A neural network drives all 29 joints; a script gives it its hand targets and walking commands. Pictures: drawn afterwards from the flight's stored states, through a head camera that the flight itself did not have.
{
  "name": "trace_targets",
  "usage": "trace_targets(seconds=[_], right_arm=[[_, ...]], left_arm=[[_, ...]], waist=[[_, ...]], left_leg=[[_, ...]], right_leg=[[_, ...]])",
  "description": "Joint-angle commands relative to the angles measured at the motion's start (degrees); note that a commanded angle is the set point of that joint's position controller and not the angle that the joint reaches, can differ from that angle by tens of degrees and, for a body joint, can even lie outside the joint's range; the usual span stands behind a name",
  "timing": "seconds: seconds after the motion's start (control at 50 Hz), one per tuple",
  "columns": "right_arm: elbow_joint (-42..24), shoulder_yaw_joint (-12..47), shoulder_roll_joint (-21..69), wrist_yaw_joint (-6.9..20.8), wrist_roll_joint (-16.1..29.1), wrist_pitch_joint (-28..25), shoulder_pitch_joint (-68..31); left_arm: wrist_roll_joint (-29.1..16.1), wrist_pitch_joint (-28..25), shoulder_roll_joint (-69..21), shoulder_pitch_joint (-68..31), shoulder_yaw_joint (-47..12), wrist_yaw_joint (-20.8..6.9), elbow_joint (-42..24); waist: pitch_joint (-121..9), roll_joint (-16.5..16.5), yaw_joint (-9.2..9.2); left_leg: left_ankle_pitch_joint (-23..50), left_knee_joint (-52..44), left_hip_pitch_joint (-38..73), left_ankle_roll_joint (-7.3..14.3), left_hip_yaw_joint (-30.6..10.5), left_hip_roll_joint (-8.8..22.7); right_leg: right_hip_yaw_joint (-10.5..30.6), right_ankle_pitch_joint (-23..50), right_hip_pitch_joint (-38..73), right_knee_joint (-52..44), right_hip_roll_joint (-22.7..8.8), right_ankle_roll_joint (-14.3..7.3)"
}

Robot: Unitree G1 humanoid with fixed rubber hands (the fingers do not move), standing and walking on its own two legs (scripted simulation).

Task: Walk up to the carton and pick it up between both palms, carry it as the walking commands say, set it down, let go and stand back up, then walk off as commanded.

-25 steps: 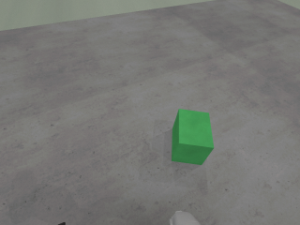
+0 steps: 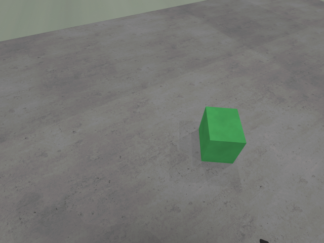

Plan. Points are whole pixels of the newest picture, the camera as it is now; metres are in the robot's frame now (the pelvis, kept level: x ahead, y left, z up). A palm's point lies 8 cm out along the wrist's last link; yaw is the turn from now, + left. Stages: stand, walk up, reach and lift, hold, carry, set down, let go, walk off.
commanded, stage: walk off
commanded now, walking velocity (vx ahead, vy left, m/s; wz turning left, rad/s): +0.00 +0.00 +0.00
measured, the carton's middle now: (219, 135) +0.87 -0.47 -0.62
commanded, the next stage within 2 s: stand in 0.18 s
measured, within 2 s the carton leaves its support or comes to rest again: neither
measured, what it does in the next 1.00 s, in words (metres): steps on the spot: left foot, then right foot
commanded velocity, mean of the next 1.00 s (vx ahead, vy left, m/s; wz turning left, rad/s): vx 0.16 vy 0.00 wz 0.16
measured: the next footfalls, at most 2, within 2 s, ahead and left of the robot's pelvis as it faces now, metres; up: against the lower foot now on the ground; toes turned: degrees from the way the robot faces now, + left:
left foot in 0.02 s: +0.00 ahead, +0.09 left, +0.00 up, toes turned -4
right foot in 0.70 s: +0.18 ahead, -0.11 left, +0.00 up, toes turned +5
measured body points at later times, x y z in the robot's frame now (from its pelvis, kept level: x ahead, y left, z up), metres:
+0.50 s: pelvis +0.05 +0.05 +0.03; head +0.05 +0.09 +0.48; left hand +0.19 +0.30 -0.10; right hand -0.03 -0.22 -0.07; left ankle -0.04 +0.09 -0.72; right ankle +0.06 -0.13 -0.64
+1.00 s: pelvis +0.07 +0.01 +0.02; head +0.08 +0.02 +0.46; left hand +0.19 +0.26 -0.11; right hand +0.13 -0.25 -0.11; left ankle +0.08 +0.13 -0.72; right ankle +0.14 -0.11 -0.72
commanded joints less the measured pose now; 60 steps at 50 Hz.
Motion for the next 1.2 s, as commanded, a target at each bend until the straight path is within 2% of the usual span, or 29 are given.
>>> trace_targets(seconds=[0.0, 0.02, 0.04, 0.06, 0.08, 0.1, 0.18, 0.22, 0.26, 0.28, 0.32, 0.42, 0.5, 0.54, 0.58, 0.6, 0.62, 0.64, 0.68, 0.72, 0.76, 0.78, 0.8, 0.82, 0.88, 0.9, 0.94, 0.98, 1.18], right_arm=[[-2.83, -0.52, -11.41, 1.51, -4.19, -2.43, 0.34], [-2.18, -2.33, -13.62, 1.82, -3.8, -2.35, 1.23], [0.05, -3.5, -15.72, 1.56, -2.77, -1.87, 3.32], [0.69, -4.79, -15.96, 1.46, -2.43, -2.23, 7.11], [2.82, -3.82, -11.54, 1.62, -2.28, -2.64, 10.16], [3.39, -2.57, -8.32, 1.83, -2.26, -2.88, 10.72], [5.67, -3.01, -7.21, 1.33, -2.02, -5.2, 15.46], [6.65, -2.69, -6.66, 0.63, -2.23, -6.38, 18.51], [9.55, -2.67, -6.02, 0.08, -2.22, -6.88, 24.45], [9.67, -2.02, -4.04, -0.18, -1.97, -6.81, 25.96], [9.54, -1.91, -4.49, -0.46, -1.52, -6.74, 25.84], [9.65, -0.04, -0.24, -1.85, -2.4, -5.99, 25.3], [7.4, -0.28, -3.97, -1.94, -2.5, -5.07, 20.46], [7.44, -0.39, -4.32, -1.88, -2.33, -4.69, 20.65], [6.03, -1.29, -7.79, -1.95, -1.35, -5.04, 16.66], [3.51, -1.71, -7.82, -1.36, -0.76, -6.05, 13.95], [1.74, -1.22, -4.92, -1.12, -0.01, -6.38, 13.47], [2.24, -1.79, -5.45, -1.29, -1.23, -5.81, 13.63], [4.02, -0.96, -1.37, -0.43, -1.57, -5.03, 13.45], [4.83, -0.33, 0.5, 0.25, -2.22, -4.13, 17.01], [7.82, 0.38, -0.84, 0.08, -3.15, -3.61, 19.86], [7.91, -0.62, -4.75, -0.03, -3.33, -3.62, 16.92], [7.65, -1.05, -7.06, 0.29, -3.64, -3.11, 13.6], [6.81, -0.76, -5.36, -0.04, -3.16, -2.48, 10.23], [5.29, -1.19, -6.78, 0.04, -3.04, -2.17, 2.87], [5.83, -1.25, -6.1, 0.26, -2.93, -2.36, 3.31], [5.83, -0.77, -2.46, 0.34, -2.52, -2.98, 3.59], [6.69, -1.28, -3.12, 0.65, -2.99, -3.62, 5.98], [7.18, -1.51, -5.04, 0.36, -2.39, -4.4, 5.05]], left_arm=[[-0.33, 0.65, 1.25, -0.77, -0.24, -1.25, -3.15], [0.52, 0.98, 3.43, -1.68, -0.04, -2.0, -4.19], [2.08, -0.25, 5.88, -5.1, 0.43, -2.72, -6.16], [3.02, -1.09, 6.47, -10.29, 0.34, -2.44, -4.29], [2.21, -1.32, 7.12, -13.03, 0.61, -2.77, -4.15], [1.61, -1.76, 5.62, -14.86, 0.38, -3.44, -5.06], [1.64, -4.07, 3.87, -16.45, -0.31, -4.32, -5.6], [1.39, -4.62, 3.34, -16.27, -0.44, -4.44, -5.06], [1.22, -4.51, 3.7, -15.67, -0.16, -4.32, -4.15], [0.94, -4.0, 2.69, -14.97, -0.4, -4.38, -3.65], [0.39, -3.03, 3.25, -17.75, -0.04, -4.42, -4.74], [0.33, -2.84, 0.67, -19.06, -1.28, -3.55, -5.48], [-0.53, -3.32, -0.26, -15.71, -2.03, -2.65, -4.23], [-0.07, -3.13, -0.13, -14.21, -2.18, -1.87, -2.79], [-0.11, -3.43, 2.71, -3.25, -1.25, -0.99, 1.24], [0.51, -4.25, 6.78, 2.17, -0.36, -0.35, 2.07], [0.36, -4.75, 9.61, 7.85, 0.47, -0.04, 2.85], [-0.94, -5.0, 8.15, 7.72, -0.13, 0.14, 3.98], [-0.6, -5.62, 2.93, -3.27, -2.94, -0.39, 2.11], [-1.16, -4.73, 3.79, -8.49, -2.45, -0.4, 0.6], [-0.89, -3.19, 3.99, -8.07, -2.29, -0.48, 0.3], [-0.16, -2.88, 3.5, -7.03, -2.92, -0.83, 0.77], [0.04, -2.83, 2.04, -6.21, -3.74, -1.06, 0.31], [-0.04, -2.55, 4.29, -5.75, -2.95, -1.25, 0.21], [-0.17, -1.52, 4.54, -5.88, -2.31, -1.95, -0.01], [-0.02, -1.69, 4.88, -4.38, -2.18, -2.16, 0.52], [0.57, -2.56, 6.5, -4.04, -1.89, -1.89, 0.93], [0.88, -2.69, 7.8, -5.16, -1.31, -1.62, 1.2], [0.57, -4.0, 4.09, -5.03, -2.01, -1.9, 0.68]], waist=[[6.6, 10.2, 3.21], [5.03, 11.06, 4.95], [9.78, 9.83, 3.75], [10.11, 5.11, -0.17], [9.53, 3.64, -1.54], [8.31, 6.16, -1.27], [4.43, 3.2, -1.07], [0.03, 4.23, -1.71], [-2.25, 9.66, -2.95], [-4.45, 8.44, -2.77], [-2.26, 10.56, -2.82], [6.46, 9.34, -2.27], [5.4, 6.93, 1.08], [5.02, 5.82, 0.82], [-0.42, 1.09, 6.02], [-7.83, -1.54, 8.1], [-17.22, -13.84, 10.02], [-16.5, -12.8, 7.59], [-7.72, -8.36, 2.33], [-3.61, -13.5, -1.47], [-6.71, -16.6, -2.39], [-5.41, -9.97, -1.3], [-2.48, -2.05, -0.31], [-0.64, -1.58, 1.99], [4.88, 0.41, 4.55], [5.12, 2.67, 4.71], [1.16, -1.91, 4.07], [-0.49, -0.93, 2.43], [-5.03, -3.61, 2.97]], left_leg=[[1.62, -47.27, -12.35, 5.66, -31.16, 20.02], [-23.9, -52.56, -12.92, 7.79, -33.56, 19.8], [-34.2, -55.24, -7.75, 6.38, -35.03, 19.98], [-26.19, -55.95, -2.35, 5.14, -34.84, 19.97], [-20.06, -55.35, 1.71, 2.28, -33.57, 17.33], [-16.52, -54.37, 5.44, 1.82, -31.36, 15.86], [-0.02, -51.47, 20.96, 5.38, -28.78, 13.8], [25.77, -46.51, 31.84, 5.91, -22.89, 12.66], [56.0, -40.63, 41.08, 2.52, -16.0, 11.42], [62.54, -39.23, 40.65, 0.62, -15.04, 10.93], [60.55, -40.75, 35.29, -0.23, -15.31, 11.87], [70.92, -39.06, 25.53, 4.32, -10.19, 11.66], [63.4, -36.84, 18.4, 7.19, -8.47, 11.42], [62.4, -33.19, 13.42, 6.79, -7.68, 10.41], [61.54, -23.67, 10.4, 4.6, -6.66, 8.35], [50.08, -14.92, 3.59, 2.93, -5.84, 6.01], [12.59, 3.14, -4.99, 0.59, -2.03, -0.56], [-9.85, 8.05, -5.47, 2.1, -4.74, -0.7], [-6.15, -0.22, -2.13, 5.25, -5.36, 2.0], [-8.83, -17.42, 2.13, 2.46, -0.37, 3.5], [9.42, -31.23, 13.95, 2.96, 3.04, 0.67], [13.64, -35.38, 14.04, 3.57, -1.71, 1.59], [16.53, -37.86, 9.62, 5.68, -10.56, 6.87], [13.37, -40.62, 3.11, 7.53, -11.93, 8.08], [-5.91, -43.04, -7.41, 6.07, -10.05, 6.13], [-3.91, -40.39, -6.29, 5.45, -7.84, 4.76], [5.02, -35.62, -0.94, 5.13, -4.82, 2.51], [10.11, -34.78, 3.32, 4.96, -3.89, 2.03], [19.24, -34.02, 7.72, 5.68, -4.8, 4.31]], right_leg=[[8.7, -15.88, -7.99, 17.32, 3.02, -0.87], [3.83, -13.3, -7.67, 25.3, 1.34, -0.59], [1.39, -10.47, -18.93, 29.26, 0.12, 0.05], [1.01, -5.41, -23.25, 29.1, -1.62, 0.08], [0.84, 0.24, -22.29, 29.19, -1.48, 0.9], [0.45, 2.05, -22.65, 29.26, -1.85, 0.83], [-0.14, 1.99, -23.4, 25.61, -2.23, 0.88], [-0.94, -0.36, -24.76, 22.6, -1.29, 1.35], [-3.06, -2.82, -28.59, 22.65, -0.07, 1.14], [-3.4, -2.19, -26.82, 24.91, 0.71, 1.09], [-3.51, -0.75, -24.32, 24.62, 0.33, 1.21], [-6.26, 0.28, -22.21, 16.74, -1.12, 2.03], [-5.16, 0.83, -10.13, 6.86, -1.05, 0.92], [-6.85, 2.35, -1.89, 1.15, 0.44, -0.2], [-5.78, 14.71, 12.04, -9.32, 0.22, -1.35], [3.78, 25.81, 24.04, -9.45, -7.4, -4.37], [19.32, 51.37, 34.74, -8.48, -23.13, -12.26], [19.37, 65.84, 28.8, -5.24, -24.48, -15.36], [9.87, 54.37, 14.42, -10.07, -19.26, -12.41], [5.64, 25.81, 5.19, -12.99, -15.55, -9.97], [3.36, 14.67, 0.25, -9.05, -9.09, -7.0], [3.61, 8.39, -2.68, -7.5, -7.49, -4.66], [0.23, 2.05, -3.94, -4.84, -4.18, -1.83], [-0.82, -2.67, -0.49, -3.67, -2.46, -0.9], [3.51, -7.06, 3.42, -7.42, -3.65, -2.16], [5.62, -8.9, 3.07, -10.67, -5.42, -2.79], [7.46, -9.74, 1.84, -12.14, -6.7, -3.75], [9.24, -10.93, 0.51, -13.86, -8.54, -4.62], [6.03, 2.63, 5.13, -11.38, -6.83, -4.93]])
